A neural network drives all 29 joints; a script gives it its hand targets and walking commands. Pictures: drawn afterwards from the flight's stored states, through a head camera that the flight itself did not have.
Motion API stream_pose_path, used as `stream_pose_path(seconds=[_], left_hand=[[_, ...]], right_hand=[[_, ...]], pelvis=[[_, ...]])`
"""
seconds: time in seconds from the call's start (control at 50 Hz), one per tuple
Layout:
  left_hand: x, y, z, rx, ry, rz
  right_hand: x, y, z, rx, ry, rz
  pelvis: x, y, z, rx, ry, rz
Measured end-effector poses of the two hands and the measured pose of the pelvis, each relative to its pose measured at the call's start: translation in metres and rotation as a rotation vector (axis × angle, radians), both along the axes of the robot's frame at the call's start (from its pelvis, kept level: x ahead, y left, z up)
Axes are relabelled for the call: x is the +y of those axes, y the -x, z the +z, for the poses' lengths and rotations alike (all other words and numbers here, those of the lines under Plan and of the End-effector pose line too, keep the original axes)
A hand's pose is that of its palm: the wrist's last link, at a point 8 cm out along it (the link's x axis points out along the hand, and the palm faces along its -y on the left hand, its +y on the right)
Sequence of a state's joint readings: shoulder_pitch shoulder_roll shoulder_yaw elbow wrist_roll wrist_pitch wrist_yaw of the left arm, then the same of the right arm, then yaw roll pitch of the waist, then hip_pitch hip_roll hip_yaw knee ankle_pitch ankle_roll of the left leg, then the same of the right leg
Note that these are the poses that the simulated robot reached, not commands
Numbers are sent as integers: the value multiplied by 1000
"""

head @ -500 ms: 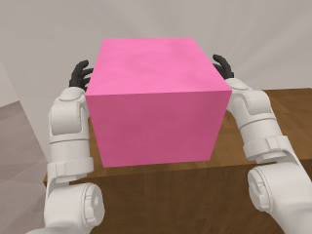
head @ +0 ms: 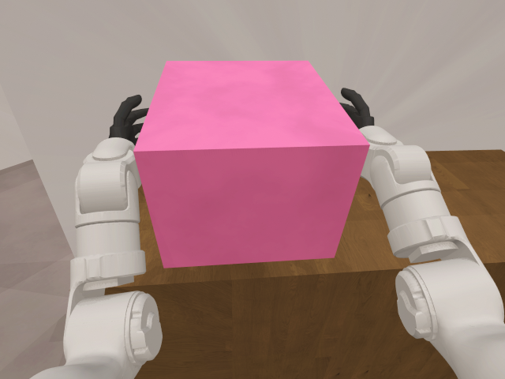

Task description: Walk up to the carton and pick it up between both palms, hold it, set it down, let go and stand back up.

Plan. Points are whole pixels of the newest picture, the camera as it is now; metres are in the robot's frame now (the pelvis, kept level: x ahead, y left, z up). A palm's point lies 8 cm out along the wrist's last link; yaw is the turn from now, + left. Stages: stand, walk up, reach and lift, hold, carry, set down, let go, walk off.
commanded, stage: hold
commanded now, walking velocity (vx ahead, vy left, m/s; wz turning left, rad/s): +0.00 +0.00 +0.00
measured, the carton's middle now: (244, 152) +0.40 +0.01 +0.24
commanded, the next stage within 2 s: none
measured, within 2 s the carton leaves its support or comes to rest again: neither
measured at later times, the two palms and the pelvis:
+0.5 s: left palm (128, 150) +0.37 +0.17 +0.27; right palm (359, 136) +0.37 -0.16 +0.28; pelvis +0.01 +0.00 +0.00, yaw -1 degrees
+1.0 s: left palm (124, 147) +0.36 +0.18 +0.27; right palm (359, 136) +0.36 -0.16 +0.28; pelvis +0.00 +0.00 +0.00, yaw -1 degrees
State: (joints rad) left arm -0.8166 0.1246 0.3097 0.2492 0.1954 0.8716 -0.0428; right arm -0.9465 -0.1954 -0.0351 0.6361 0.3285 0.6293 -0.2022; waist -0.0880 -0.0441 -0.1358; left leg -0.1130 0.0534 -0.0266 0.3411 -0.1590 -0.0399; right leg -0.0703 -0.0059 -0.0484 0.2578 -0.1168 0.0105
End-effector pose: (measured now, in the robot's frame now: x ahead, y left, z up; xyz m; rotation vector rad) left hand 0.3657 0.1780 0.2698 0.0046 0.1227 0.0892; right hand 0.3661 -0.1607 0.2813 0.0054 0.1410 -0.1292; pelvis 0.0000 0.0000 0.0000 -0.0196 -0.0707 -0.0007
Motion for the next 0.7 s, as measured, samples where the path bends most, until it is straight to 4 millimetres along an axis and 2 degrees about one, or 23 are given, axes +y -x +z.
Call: stream_pose_path(seconds=[0.18,0.34,0.52,0.7], left_hand=[[-3,-1,3,1,-6,2],[-6,-3,7,-16,3,9],[-3,-1,-5,6,16,18],[-2,0,1,-12,3,15]], right_hand=[[-3,0,-1,3,-18,-3],[-5,-4,5,-12,6,4],[-2,-6,0,12,22,14],[-2,-3,-4,-3,-6,13]], pelvis=[[5,-1,0,-1,-2,-13],[2,-4,0,9,-2,-19],[-4,-6,0,0,0,-11],[0,-5,0,-1,0,-6]])
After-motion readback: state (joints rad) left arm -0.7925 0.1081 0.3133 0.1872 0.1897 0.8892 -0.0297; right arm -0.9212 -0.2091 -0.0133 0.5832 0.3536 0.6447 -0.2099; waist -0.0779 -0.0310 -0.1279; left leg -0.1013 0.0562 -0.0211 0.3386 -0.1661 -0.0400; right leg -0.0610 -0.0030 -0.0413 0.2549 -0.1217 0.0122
